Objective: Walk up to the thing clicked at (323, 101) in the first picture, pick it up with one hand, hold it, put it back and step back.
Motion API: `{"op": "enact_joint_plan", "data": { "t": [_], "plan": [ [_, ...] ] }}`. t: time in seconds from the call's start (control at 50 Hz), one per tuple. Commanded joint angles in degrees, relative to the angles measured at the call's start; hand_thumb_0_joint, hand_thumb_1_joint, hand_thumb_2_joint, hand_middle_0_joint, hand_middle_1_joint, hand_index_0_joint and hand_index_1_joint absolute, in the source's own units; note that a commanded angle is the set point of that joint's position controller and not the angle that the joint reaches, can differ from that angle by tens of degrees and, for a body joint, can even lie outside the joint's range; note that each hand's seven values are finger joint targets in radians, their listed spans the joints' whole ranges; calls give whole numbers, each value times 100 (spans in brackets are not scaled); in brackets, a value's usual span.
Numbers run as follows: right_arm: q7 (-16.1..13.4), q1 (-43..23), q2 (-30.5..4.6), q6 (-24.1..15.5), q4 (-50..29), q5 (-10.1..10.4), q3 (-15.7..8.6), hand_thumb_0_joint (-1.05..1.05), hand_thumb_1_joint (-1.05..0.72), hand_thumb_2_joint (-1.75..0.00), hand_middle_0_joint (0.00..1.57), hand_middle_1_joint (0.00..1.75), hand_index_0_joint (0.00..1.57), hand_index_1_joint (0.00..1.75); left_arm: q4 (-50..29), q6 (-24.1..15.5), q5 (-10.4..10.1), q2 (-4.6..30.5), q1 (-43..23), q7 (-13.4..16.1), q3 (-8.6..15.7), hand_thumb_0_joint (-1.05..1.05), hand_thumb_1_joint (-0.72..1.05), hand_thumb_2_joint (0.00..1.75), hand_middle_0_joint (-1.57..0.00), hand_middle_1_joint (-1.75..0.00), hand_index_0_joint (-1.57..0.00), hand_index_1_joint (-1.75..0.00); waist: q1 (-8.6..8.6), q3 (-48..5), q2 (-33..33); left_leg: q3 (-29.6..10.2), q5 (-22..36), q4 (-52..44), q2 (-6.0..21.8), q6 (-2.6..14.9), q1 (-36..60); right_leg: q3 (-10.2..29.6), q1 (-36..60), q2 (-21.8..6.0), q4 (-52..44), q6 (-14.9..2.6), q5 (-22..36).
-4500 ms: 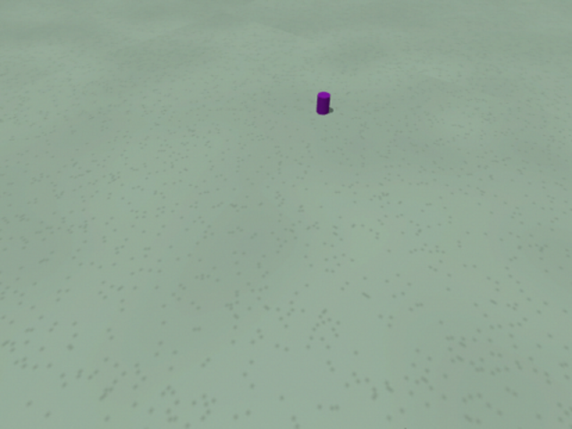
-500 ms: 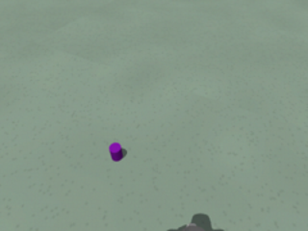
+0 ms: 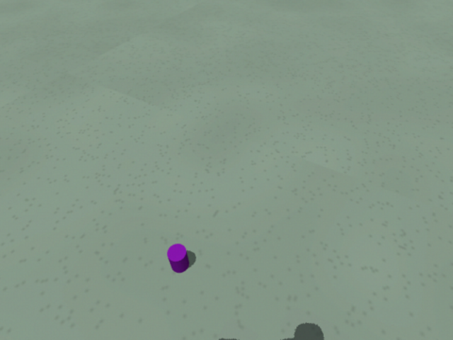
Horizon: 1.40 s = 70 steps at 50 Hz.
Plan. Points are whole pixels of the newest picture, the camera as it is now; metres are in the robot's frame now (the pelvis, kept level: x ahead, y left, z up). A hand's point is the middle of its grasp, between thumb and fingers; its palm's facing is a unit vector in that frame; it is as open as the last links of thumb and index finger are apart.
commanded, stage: walk up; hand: left
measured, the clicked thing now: (178, 258) +0.59 +0.26 -0.70
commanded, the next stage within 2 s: none
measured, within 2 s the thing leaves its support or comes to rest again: neither
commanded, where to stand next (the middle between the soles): +0.23 +0.02 m, yaw +0 degrees
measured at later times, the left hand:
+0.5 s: hand (113, 306) +0.23 +0.26 -0.15, palm faces -0.07 -0.92 -0.39, open 7.4 cm
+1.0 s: hand (111, 307) +0.23 +0.27 -0.15, palm faces -0.02 -0.94 -0.34, open 7.4 cm
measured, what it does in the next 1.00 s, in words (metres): walks ahead: left foot, then right foot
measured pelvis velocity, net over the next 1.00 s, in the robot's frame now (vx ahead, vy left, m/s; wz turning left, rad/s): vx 0.18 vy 0.01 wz -0.02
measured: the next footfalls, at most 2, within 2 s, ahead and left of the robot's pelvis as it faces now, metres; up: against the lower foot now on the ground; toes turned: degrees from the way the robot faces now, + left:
left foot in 0.02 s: +0.15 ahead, +0.13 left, +0.00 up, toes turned +4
right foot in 0.42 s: +0.25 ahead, -0.12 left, +0.00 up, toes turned -2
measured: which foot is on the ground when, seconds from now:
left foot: up 0.00-0.00, down 0.02-0.44, up 0.46-0.68, down 0.70-1.00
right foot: down 0.00-0.04, up 0.06-0.40, down 0.42-1.00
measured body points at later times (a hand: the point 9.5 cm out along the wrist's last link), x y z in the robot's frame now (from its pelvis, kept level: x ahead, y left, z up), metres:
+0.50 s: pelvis +0.13 +0.00 -0.01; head +0.16 -0.01 +0.43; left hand +0.23 +0.31 -0.12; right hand +0.17 -0.31 -0.14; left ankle +0.10 +0.13 -0.71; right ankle +0.21 -0.12 -0.73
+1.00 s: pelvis +0.18 +0.01 +0.01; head +0.19 +0.02 +0.45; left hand +0.23 +0.32 -0.13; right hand +0.25 -0.30 -0.12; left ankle +0.19 +0.13 -0.73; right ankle +0.21 -0.12 -0.73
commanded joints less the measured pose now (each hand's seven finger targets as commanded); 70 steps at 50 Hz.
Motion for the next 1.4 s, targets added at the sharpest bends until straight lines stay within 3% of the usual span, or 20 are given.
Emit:
{"op": "enact_joint_plan", "data": {
  "t": [0.0,0.02,0.04,0.08,0.14,0.22,0.32,0.38,0.4,0.44,0.46,0.5,0.64,0.66,0.7,0.72,0.82,0.86,1.12,1.38],
  "plan": [
    [-150,1163,-1293,-298,-67,-31,-481,0,-90,-90,20,30,20,30,-525,-63,37,1126,-380,96,252,0,90,90,-20,-30,-20,-30,-841,-368,376,-194,-954,-668,-162,259,2457,478,-2046,-617,891,-720,-329],
    [-204,1375,-1847,-344,-177,-75,-601,0,-90,-90,20,30,20,30,-592,-61,-62,616,-130,75,127,0,90,90,-20,-30,-20,-30,-847,-438,1968,-2905,-2200,-1952,1323,772,2927,-76,-3109,267,2851,-249,-711],
    [-202,1213,-2026,-341,-346,80,-605,0,-90,-90,20,30,20,30,-432,-10,-43,1162,-130,187,269,0,90,90,-20,-30,-20,-30,-795,-277,1295,-4161,-2294,-2386,2034,1419,2545,551,-3301,287,3424,-280,-1232],
    [-257,686,-1623,-331,-489,135,-466,0,-90,-90,20,30,20,30,-236,-4,-55,1339,-140,212,273,0,90,90,-20,-30,-20,-30,-458,42,253,-2881,-750,-2035,1665,1353,1923,1037,-2965,-49,3543,-274,-618],
    [-310,473,-1374,-389,-537,126,-346,0,-90,-90,20,30,20,30,1,37,-65,1224,217,140,288,0,90,90,-20,-30,-20,-30,-248,-34,671,-1441,697,-1827,1161,1113,1541,812,-2319,-289,2859,-175,-109],
    [-352,440,-1354,-369,-642,91,-307,0,-90,-90,20,30,20,30,-74,127,-4,1038,-155,67,279,0,90,90,-20,-30,-20,-30,-314,117,675,-994,1110,-1889,1119,1301,1289,510,-2064,-303,2046,-10,73],
    [-433,197,-1184,-229,-620,129,-164,0,-90,-90,20,30,20,30,-10,134,-34,706,-370,187,218,0,90,90,-20,-30,-20,-30,-224,-226,622,-330,3623,-821,885,1064,1046,108,-982,25,942,-85,810],
    [-460,0,-1016,-101,-578,228,-73,0,-90,-90,20,30,20,30,191,60,-12,824,-183,279,255,0,90,90,-20,-30,-20,-30,-18,-590,174,-186,2458,191,513,661,876,141,46,191,-255,-247,1688],
    [-462,141,-743,-87,-574,254,26,0,-90,-90,20,30,20,30,225,16,17,1126,-74,313,335,0,90,90,-20,-30,-20,-30,60,-822,-566,-82,1271,814,293,453,468,749,612,-313,-435,-379,2362],
    [-469,286,-954,-10,-558,168,-44,0,-90,-90,20,30,20,30,87,0,-4,1841,81,261,518,0,90,90,-20,-30,-20,-30,163,-949,-1529,16,-2476,2499,-500,280,-759,3577,952,-2087,-1270,-1646,484],
    [-509,122,-1151,18,-433,115,-119,0,-90,-90,20,30,20,30,42,30,-4,1774,-80,270,493,0,90,90,-20,-30,-20,-30,116,-567,-1178,-362,-2440,2669,-261,232,-913,3656,559,-2105,-1281,-1755,62],
    [-472,192,-1135,-16,-267,165,-112,0,-90,-90,20,30,20,30,-76,78,4,1522,-522,300,390,0,90,90,-20,-30,-20,-30,-60,-231,-988,-349,-2015,2282,-79,187,-698,2604,-94,-1596,-1264,-1495,-73],
    [-440,582,-776,-95,350,27,-91,0,-90,-90,20,30,20,30,-92,254,16,1115,-1261,235,211,0,90,90,-20,-30,-20,-30,-438,-521,-955,132,-205,-431,-445,98,1446,1218,-1519,-908,-403,-866,-196],
    [-477,505,-907,-125,371,-15,-117,0,-90,-90,20,30,20,30,-68,299,-41,830,-1211,229,115,0,90,90,-20,-30,-20,-30,-434,-441,-480,-276,-125,-908,-236,140,1738,1099,-1961,-736,-90,-620,-601],
    [-493,-385,-1585,-178,48,-19,-179,0,-90,-90,20,30,20,30,115,392,-102,720,-1017,255,65,0,90,90,-20,-30,-20,-30,-223,-72,748,-2975,-2488,-2465,1597,946,515,530,-1796,95,1157,-107,-944],
    [-479,-774,-1550,-161,31,21,-165,0,-90,-90,20,30,20,30,278,396,-59,1051,-1034,269,178,0,90,90,-20,-30,-20,-30,-137,247,369,-2745,-2501,-2347,1554,1150,-58,706,-1309,-106,1410,-103,-909],
    [-430,-871,-990,-134,260,90,77,0,-90,-90,20,30,20,30,786,238,-44,939,-921,252,136,0,90,90,-20,-30,-20,-30,-35,-353,392,-958,-76,-1250,484,335,383,772,36,-93,-379,-180,833],
    [-442,-889,-985,-89,357,118,91,0,-90,-90,20,30,20,30,775,240,-40,980,-1224,238,58,0,90,90,-20,-30,-20,-30,-174,-239,276,-839,-954,-1474,313,249,563,939,-233,-227,-535,-223,638],
    [-467,-1269,-865,-50,919,160,142,0,-90,-90,20,30,20,30,1272,202,-92,849,-1626,272,-45,0,90,90,-20,-30,-20,-30,-220,-779,-348,-520,1103,-1534,293,173,1816,956,206,-517,-1176,-169,2087],
    [-459,-1529,-805,-31,1130,96,155,0,-90,-90,20,30,20,30,1414,231,-34,759,-1902,278,-19,0,90,90,-20,-30,-20,-30,-213,-587,-235,-458,780,-1999,299,86,1782,935,343,-483,-1569,-80,1767]
  ]
}}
